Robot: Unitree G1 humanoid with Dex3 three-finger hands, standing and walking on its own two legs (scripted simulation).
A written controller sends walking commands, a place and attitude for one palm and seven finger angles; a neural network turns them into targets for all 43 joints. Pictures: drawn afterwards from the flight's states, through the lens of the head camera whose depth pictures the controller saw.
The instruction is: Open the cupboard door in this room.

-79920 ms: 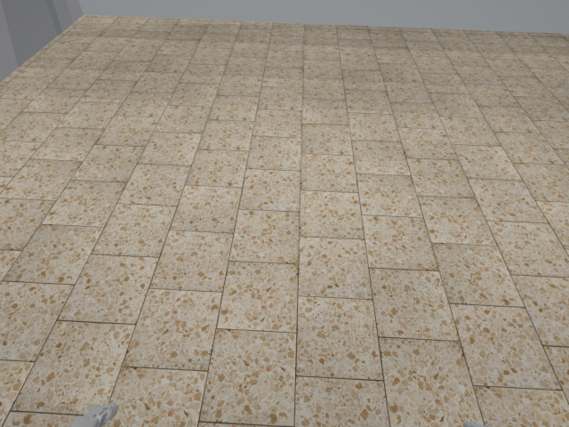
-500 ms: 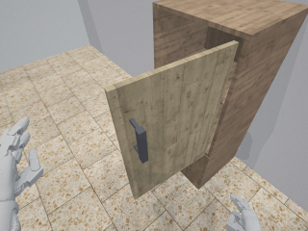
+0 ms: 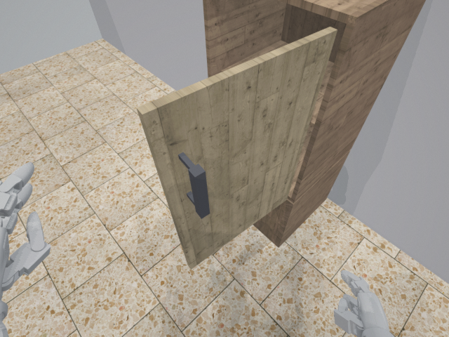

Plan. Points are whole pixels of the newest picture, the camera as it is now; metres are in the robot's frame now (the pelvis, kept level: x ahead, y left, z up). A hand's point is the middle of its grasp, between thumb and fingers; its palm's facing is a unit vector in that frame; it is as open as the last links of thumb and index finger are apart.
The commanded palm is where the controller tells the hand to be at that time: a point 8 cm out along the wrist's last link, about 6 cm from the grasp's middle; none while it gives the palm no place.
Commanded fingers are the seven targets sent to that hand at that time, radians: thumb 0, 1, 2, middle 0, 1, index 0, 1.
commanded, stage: step back with the hand held close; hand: left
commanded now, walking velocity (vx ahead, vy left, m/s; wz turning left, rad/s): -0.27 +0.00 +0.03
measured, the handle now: (194, 186) +0.35 +0.09 +0.07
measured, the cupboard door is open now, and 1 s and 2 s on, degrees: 84 84 84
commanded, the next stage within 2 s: stop stepping back and stand still in 0.78 s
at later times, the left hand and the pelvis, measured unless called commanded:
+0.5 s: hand out of the picture +0.08 +0.28 +0.16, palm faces +0.49 -0.75 -0.45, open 7.4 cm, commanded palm +0.03 +0.32 +0.17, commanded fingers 0.00 0.90 0.90 -0.20 -0.30 -0.20 -0.30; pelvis -0.10 +0.01 -0.02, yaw +3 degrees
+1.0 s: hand out of the picture -0.03 +0.23 +0.16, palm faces +0.34 -0.79 -0.52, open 7.4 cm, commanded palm -0.10 +0.28 +0.17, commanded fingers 0.00 0.90 0.90 -0.20 -0.30 -0.20 -0.30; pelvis -0.24 -0.02 -0.01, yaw -1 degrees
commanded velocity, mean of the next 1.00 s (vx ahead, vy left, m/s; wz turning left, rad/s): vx -0.24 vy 0.02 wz -0.01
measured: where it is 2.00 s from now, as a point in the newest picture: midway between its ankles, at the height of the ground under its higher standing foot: outside the picture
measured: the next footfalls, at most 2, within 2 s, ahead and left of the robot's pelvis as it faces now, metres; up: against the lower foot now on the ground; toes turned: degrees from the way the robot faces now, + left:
left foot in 0.58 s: -0.03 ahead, +0.12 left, +0.00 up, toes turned +4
right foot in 0.96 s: -0.25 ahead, -0.10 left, +0.00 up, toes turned -2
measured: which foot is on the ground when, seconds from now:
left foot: down 0.00-0.44, up 0.46-0.56, down 0.58-0.96, up 0.98-1.00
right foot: down 0.00-0.58, up 0.60-0.94, down 0.96-1.00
